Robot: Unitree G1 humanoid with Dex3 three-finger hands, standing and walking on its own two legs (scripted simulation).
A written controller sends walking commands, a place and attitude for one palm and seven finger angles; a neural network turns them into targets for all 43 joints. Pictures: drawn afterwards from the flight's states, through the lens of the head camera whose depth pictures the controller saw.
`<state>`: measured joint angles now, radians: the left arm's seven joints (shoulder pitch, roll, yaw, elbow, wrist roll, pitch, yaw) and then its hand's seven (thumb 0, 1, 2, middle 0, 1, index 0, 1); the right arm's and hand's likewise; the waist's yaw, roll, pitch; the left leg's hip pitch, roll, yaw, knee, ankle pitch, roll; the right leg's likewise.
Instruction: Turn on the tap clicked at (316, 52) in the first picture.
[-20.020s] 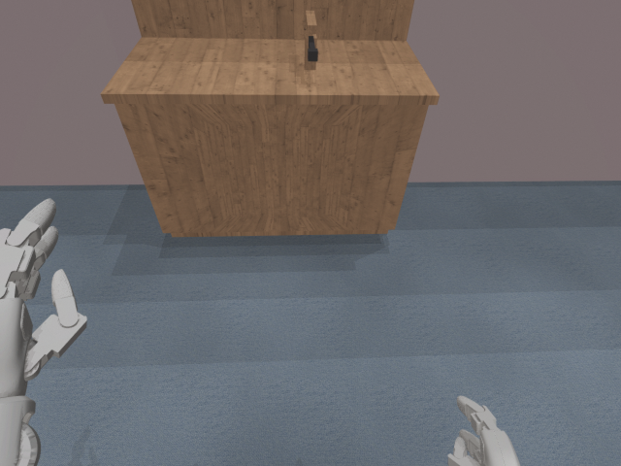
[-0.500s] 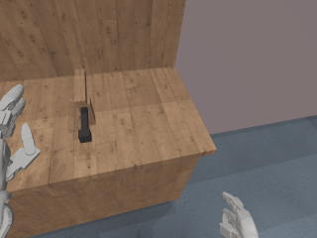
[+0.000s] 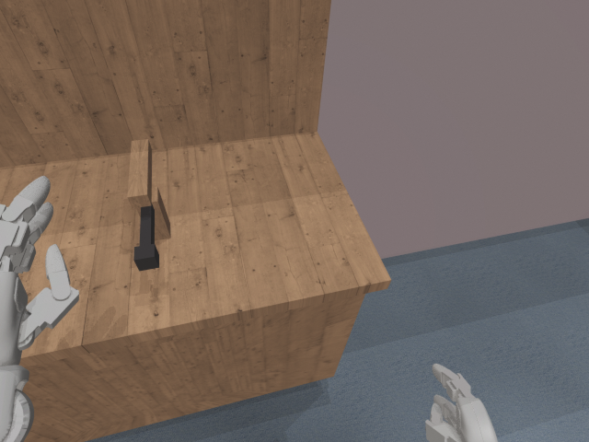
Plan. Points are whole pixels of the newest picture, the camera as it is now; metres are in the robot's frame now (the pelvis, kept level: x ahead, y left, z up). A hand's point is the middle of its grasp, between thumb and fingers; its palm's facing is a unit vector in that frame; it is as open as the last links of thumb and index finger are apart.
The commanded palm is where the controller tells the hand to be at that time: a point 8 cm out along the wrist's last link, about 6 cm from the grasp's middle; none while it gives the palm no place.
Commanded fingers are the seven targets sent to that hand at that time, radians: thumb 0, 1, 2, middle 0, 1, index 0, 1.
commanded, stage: shuffle to correct the standing spot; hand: left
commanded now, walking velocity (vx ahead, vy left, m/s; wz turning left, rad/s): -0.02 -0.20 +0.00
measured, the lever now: (146, 257) +0.34 +0.25 +0.04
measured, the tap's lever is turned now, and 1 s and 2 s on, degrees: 0 0 0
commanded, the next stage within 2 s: come to a stop and stand still in 0.56 s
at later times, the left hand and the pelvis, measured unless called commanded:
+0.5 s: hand (137, 290) +0.23 +0.19 +0.16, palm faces +0.31 -0.87 -0.39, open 7.4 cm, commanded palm +0.17 +0.22 +0.17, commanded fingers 0.00 0.90 0.90 -0.20 -0.30 -0.20 -0.30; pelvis +0.00 -0.05 +0.00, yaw -1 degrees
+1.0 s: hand (114, 259) +0.24 +0.21 +0.18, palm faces +0.42 -0.80 -0.42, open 7.4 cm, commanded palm +0.16 +0.22 +0.17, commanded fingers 0.00 0.90 0.90 -0.20 -0.30 -0.20 -0.30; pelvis -0.01 -0.06 -0.01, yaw -2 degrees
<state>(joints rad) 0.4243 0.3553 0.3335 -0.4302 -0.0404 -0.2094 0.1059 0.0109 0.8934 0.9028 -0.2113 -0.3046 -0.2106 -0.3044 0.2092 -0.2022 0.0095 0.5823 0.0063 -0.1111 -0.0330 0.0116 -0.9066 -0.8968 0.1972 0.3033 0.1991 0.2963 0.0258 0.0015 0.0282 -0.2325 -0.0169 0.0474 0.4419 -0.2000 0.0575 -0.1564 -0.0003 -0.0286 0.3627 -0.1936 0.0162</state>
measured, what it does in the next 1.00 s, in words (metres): shifts its weight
